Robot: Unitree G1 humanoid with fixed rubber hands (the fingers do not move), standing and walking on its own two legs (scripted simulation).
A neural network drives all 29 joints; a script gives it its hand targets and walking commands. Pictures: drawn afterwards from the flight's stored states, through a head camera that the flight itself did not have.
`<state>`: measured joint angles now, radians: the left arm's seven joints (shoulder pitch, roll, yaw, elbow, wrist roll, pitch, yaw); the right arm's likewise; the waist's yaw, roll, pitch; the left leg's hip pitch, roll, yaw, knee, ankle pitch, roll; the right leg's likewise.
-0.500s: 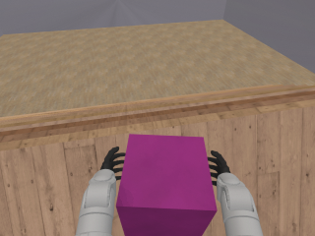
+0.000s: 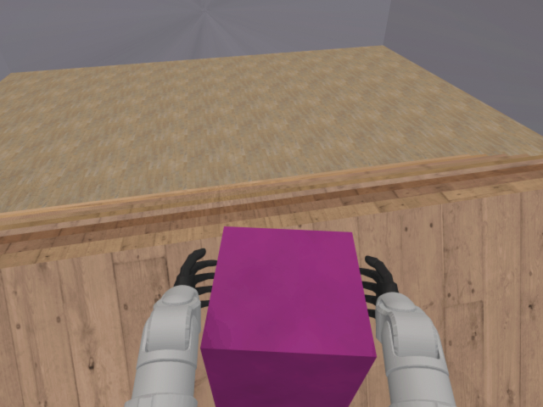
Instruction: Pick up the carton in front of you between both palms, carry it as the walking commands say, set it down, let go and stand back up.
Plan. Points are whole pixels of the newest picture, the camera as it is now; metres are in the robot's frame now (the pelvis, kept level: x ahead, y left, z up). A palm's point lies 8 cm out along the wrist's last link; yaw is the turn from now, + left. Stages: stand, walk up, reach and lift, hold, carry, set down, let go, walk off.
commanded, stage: carry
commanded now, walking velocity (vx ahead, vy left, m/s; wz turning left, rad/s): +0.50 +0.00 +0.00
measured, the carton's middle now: (283, 324) +0.29 +0.00 -0.03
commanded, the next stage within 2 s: none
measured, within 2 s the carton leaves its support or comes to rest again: neither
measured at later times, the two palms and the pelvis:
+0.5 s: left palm (175, 232) +0.38 +0.18 +0.10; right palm (355, 232) +0.39 -0.12 +0.09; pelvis +0.12 +0.02 +0.00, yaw +3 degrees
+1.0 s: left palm (185, 154) +0.70 +0.23 +0.06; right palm (306, 151) +0.71 -0.06 +0.05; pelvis +0.44 +0.07 -0.03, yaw +4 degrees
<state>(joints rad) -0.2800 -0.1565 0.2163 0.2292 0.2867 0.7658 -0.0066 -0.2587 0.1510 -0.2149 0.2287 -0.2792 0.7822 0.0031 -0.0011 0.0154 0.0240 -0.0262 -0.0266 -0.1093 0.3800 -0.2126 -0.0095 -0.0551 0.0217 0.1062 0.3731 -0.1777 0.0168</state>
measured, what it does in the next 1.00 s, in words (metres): walks ahead: right foot, then left foot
